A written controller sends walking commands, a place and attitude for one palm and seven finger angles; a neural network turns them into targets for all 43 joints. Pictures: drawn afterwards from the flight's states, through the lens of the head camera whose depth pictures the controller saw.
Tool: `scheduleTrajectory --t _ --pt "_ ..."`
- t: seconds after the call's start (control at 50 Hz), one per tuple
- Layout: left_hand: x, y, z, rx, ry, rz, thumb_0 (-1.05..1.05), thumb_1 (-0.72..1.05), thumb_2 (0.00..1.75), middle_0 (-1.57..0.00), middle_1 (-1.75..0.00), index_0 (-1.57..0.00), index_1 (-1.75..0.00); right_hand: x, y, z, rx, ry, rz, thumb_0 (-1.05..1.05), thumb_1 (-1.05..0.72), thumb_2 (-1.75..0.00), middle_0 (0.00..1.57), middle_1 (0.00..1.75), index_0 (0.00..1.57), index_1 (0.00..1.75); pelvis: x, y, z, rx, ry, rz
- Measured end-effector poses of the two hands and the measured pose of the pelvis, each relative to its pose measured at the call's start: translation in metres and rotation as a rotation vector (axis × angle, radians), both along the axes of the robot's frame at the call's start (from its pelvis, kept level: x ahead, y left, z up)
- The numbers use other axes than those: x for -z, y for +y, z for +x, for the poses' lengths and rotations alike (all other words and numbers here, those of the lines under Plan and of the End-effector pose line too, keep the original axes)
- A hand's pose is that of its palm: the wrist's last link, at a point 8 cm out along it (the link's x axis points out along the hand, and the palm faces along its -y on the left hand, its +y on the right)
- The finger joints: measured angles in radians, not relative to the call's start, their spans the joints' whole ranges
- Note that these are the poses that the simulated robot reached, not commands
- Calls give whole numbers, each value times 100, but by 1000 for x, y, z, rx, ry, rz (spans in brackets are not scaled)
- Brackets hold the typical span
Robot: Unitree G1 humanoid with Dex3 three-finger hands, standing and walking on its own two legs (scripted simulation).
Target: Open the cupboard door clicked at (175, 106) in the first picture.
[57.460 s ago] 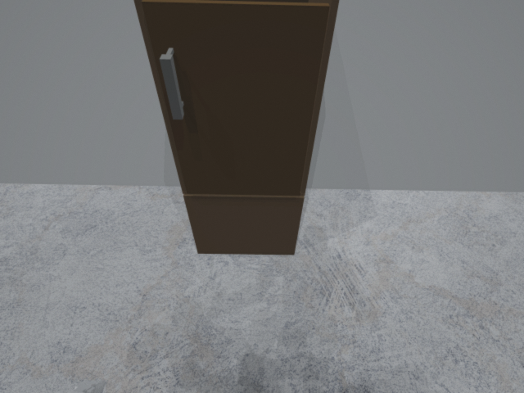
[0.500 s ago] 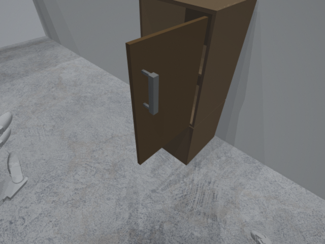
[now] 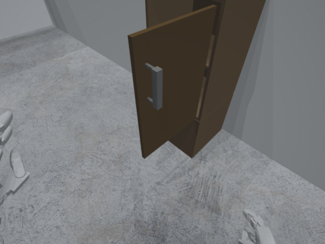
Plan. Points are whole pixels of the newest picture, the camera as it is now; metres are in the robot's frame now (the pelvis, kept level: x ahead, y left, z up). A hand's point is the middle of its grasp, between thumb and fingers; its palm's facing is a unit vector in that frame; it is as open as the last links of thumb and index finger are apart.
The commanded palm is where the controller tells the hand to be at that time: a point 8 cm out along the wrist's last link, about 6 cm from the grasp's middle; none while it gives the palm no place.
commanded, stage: stop stepping back and stand still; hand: left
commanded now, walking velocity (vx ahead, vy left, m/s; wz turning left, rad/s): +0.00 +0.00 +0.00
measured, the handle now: (152, 86) +0.57 +0.08 +0.08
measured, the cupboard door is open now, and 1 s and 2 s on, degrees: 88 88 88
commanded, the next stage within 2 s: let the arm hang, fingers relaxed in 0.04 s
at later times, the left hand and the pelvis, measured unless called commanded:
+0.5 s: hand out of the picture -0.01 +0.18 -0.18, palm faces +0.02 -0.99 -0.16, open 7.1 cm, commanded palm none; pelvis -0.02 +0.00 +0.00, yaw +2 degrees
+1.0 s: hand out of the picture -0.04 +0.17 -0.17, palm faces +0.08 -0.98 -0.18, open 7.3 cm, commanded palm none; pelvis -0.02 +0.01 +0.00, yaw +1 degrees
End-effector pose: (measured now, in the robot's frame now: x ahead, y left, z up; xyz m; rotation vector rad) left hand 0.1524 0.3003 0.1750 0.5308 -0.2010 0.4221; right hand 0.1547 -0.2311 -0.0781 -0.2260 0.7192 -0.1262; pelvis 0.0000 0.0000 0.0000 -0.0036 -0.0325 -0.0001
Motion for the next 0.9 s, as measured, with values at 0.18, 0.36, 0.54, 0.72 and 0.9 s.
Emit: scheduleTrajectory --t 0.18,0.36,0.54,0.72,0.9 --pt "22 -2 14 83 96 -4 1 89 90 -20 -30 -21 -30 -7 -3 8 -23 -36 4 1 -90 -90 20 30 20 30 -1 5 -4 -10 33 -9" --pt "265 -27 -49 -44 1097 -409 0 91 90 -20 -30 -20 -30 42 -19 -46 -3 274 -9 1 -90 -90 20 30 20 30 7 8 -19 -27 24 6" --pt "326 -75 -197 -196 1555 -664 1 97 90 -20 -30 -21 -30 55 -9 -161 80 663 -12 1 -91 -90 20 30 20 30 0 4 -21 -33 5 -10" --pt "312 -71 -258 -325 1679 -685 0 93 90 -20 -30 -20 -30 68 28 -218 111 817 86 1 -91 -90 20 30 20 30 -2 9 -22 -34 1 -9" --pt "315 -73 -229 -284 1595 -672 0 91 90 -20 -30 -20 -30 77 52 -211 111 769 151 1 -91 -90 20 30 20 30 -1 13 -21 -27 -2 -1"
